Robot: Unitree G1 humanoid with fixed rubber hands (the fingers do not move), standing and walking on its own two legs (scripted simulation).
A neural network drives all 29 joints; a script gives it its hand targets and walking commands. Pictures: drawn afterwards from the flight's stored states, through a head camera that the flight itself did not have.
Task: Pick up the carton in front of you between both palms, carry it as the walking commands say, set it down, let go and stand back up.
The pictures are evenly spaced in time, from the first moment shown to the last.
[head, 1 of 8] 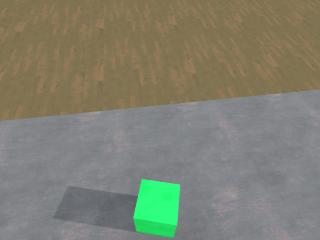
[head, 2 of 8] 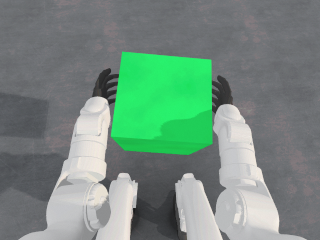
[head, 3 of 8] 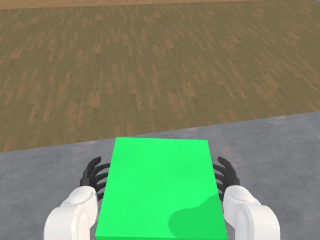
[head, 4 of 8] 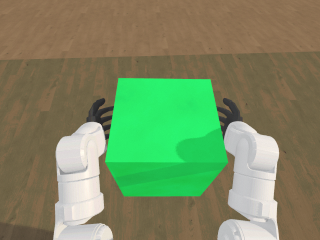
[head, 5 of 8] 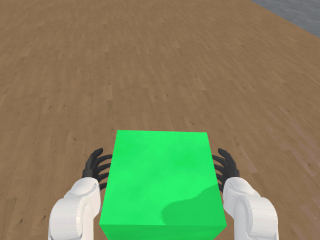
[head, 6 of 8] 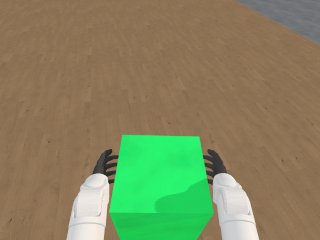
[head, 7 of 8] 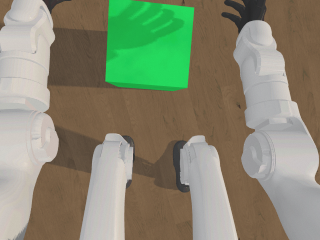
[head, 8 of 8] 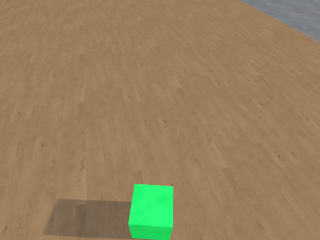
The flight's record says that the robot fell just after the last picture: no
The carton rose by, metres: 1.12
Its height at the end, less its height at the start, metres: +0.39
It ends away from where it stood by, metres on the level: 5.99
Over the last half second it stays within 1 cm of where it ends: yes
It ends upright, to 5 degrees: yes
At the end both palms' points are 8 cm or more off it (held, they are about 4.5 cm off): yes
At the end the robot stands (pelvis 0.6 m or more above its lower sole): yes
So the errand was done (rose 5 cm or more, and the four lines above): yes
